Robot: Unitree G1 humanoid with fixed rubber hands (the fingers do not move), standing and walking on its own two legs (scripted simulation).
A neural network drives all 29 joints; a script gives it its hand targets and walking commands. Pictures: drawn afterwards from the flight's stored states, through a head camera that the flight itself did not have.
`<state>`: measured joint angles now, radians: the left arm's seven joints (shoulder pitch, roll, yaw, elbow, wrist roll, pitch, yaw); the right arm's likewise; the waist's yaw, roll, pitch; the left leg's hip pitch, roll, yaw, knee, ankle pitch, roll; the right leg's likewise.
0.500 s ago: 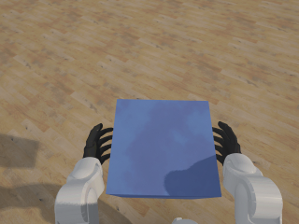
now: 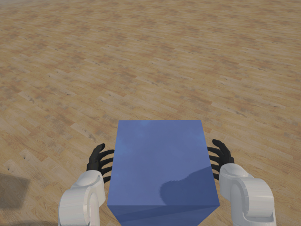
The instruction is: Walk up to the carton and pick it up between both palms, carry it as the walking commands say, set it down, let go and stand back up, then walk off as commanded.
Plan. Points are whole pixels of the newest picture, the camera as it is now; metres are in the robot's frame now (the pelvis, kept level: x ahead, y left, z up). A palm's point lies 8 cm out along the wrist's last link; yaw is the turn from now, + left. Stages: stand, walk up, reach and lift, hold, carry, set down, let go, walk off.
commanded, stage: carry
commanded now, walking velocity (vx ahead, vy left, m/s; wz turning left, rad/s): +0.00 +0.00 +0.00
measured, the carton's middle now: (159, 177) +0.26 +0.00 +0.01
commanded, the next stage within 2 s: none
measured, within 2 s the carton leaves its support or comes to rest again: neither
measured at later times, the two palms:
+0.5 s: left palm (94, 157) +0.29 +0.17 +0.07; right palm (207, 157) +0.29 -0.12 +0.06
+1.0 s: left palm (96, 153) +0.31 +0.17 +0.06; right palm (204, 152) +0.31 -0.12 +0.06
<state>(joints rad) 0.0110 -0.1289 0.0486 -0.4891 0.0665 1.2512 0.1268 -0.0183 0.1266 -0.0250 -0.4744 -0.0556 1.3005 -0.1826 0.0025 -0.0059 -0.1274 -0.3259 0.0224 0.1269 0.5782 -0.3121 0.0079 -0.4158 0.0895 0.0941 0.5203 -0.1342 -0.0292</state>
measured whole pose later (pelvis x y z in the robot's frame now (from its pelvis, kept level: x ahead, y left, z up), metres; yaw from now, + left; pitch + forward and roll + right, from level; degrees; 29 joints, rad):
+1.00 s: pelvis +0.05 +0.02 +0.00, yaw +1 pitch +6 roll -1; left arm -0.09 -0.13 0.08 -0.21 0.08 0.96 0.11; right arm -0.04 0.13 -0.06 -0.22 -0.07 0.96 -0.16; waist 0.00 -0.01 -0.12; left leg -0.33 0.01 0.11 0.58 -0.35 0.04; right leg -0.42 0.08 0.08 0.53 -0.20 -0.02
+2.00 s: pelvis +0.03 +0.02 +0.00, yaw +1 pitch +4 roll -1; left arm -0.09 -0.13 0.09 0.00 0.13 0.78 0.08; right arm -0.04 0.13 -0.07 -0.02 -0.12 0.79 -0.14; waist 0.00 -0.01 -0.10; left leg -0.33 0.02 0.12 0.58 -0.33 0.04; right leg -0.42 0.08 0.08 0.53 -0.18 -0.02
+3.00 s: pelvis +0.02 +0.00 +0.00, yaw +2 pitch +2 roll +0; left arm -0.10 -0.13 0.12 0.10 0.14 0.70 0.07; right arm -0.09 0.13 -0.08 0.08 -0.14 0.75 -0.13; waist 0.00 0.00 -0.12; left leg -0.31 0.01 0.09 0.58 -0.31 0.04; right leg -0.39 0.08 0.06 0.53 -0.17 -0.03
